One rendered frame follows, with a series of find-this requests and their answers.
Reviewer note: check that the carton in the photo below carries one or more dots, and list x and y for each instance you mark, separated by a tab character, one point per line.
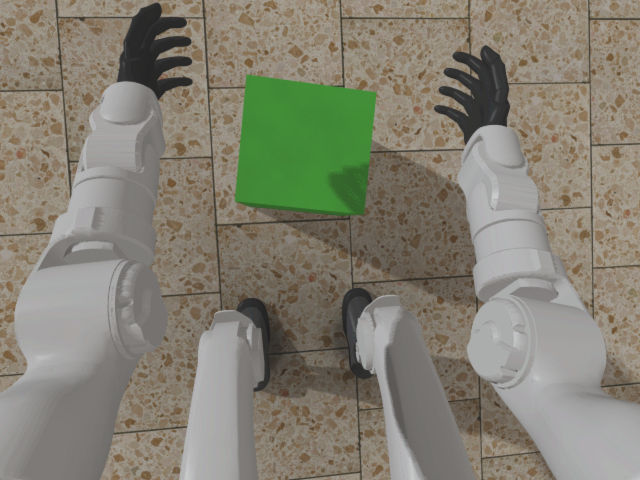
304	147

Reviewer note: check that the right robot upper arm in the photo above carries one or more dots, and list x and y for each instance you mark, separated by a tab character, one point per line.
546	362

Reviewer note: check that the robot right forearm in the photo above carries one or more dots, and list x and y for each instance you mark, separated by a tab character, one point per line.
508	231

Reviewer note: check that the left robot hand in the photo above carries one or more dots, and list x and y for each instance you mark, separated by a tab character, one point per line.
138	60

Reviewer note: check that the right robot thigh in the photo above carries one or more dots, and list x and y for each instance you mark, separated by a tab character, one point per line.
424	442

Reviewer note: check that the right robot hand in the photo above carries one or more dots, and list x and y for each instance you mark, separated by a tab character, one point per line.
490	105

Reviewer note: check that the robot right foot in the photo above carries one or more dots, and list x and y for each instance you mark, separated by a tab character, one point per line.
354	302

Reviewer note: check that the robot left forearm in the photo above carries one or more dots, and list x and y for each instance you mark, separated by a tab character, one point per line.
114	193

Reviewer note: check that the left robot upper arm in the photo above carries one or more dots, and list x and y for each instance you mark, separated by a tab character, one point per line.
83	329

